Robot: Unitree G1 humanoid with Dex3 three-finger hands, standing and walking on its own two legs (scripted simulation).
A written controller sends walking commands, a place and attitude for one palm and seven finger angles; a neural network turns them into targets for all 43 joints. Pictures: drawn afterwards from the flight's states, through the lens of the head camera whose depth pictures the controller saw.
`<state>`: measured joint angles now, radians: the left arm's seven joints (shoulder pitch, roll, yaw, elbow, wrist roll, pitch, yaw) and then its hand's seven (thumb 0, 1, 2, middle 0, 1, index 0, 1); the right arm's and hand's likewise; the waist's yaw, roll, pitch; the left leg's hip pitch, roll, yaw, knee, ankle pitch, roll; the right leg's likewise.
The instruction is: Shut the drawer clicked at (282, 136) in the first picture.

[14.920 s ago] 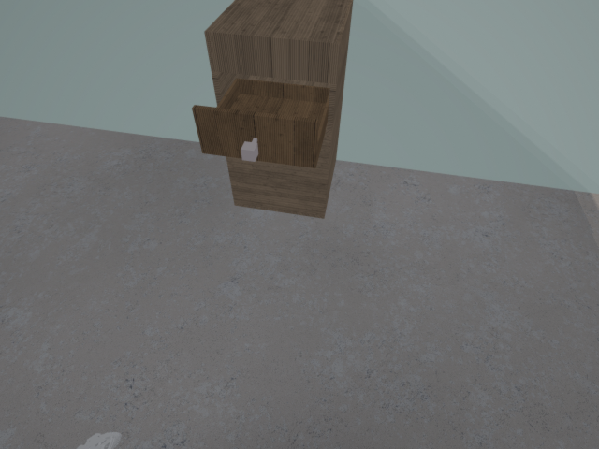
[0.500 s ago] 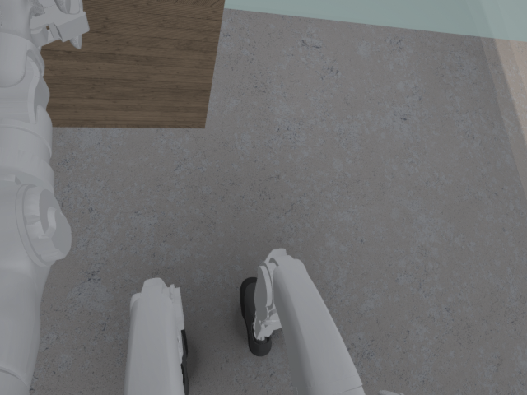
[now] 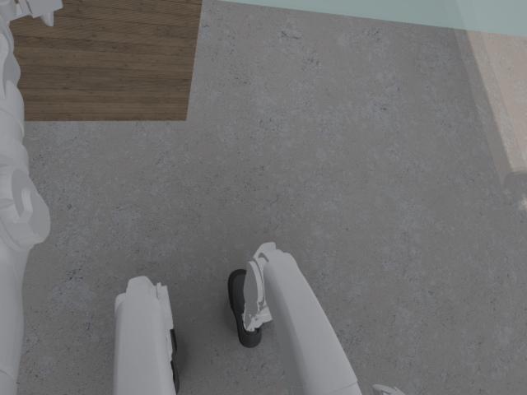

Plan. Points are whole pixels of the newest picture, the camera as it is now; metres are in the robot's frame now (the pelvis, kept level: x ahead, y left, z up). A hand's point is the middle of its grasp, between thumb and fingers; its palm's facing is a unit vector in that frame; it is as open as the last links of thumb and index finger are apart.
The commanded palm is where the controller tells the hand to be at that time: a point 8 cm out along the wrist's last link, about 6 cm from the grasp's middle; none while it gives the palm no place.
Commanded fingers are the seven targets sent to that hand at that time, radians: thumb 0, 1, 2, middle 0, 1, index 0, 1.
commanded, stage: pull the fist back off the drawer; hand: left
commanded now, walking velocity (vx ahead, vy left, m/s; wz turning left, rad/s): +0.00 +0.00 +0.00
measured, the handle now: out of the picture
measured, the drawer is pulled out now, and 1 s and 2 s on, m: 0.00 0.00 0.00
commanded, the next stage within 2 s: draw the hand back to the body in 0.44 s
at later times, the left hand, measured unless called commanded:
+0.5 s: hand out of the picture +0.61 +0.16 +0.05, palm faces +0.00 -1.00 -0.06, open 3.2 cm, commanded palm +0.59 +0.18 +0.05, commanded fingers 0.00 0.90 0.90 -1.40 -1.60 -1.40 -1.60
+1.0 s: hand out of the picture +0.45 +0.20 +0.20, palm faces +0.01 -1.00 -0.04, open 3.3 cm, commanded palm +0.43 +0.24 +0.20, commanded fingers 0.00 0.90 0.90 -1.40 -1.60 -1.40 -1.60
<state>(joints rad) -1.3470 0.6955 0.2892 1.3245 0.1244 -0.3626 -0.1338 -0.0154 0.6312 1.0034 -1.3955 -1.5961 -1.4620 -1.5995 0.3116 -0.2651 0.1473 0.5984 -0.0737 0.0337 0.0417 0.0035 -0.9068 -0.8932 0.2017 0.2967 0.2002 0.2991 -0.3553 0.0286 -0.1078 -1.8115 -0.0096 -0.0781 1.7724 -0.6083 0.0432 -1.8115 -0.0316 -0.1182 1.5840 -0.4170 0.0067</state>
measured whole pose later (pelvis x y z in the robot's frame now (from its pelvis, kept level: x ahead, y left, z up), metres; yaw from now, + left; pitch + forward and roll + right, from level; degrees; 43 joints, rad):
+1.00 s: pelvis +0.09 +0.00 +0.15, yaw +4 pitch +23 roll -4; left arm -0.24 0.30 0.16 0.35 -0.18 -0.28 -0.18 0.01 0.90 0.90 -1.40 -1.60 -1.40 -1.60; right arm 0.21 -0.27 0.02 0.49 0.04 0.01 0.01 0.01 -0.91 -0.89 0.20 0.30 0.20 0.30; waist -0.06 0.02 -0.19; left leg -1.00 0.00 -0.06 1.20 -0.60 0.03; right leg -1.04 -0.01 -0.09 1.09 -0.45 0.00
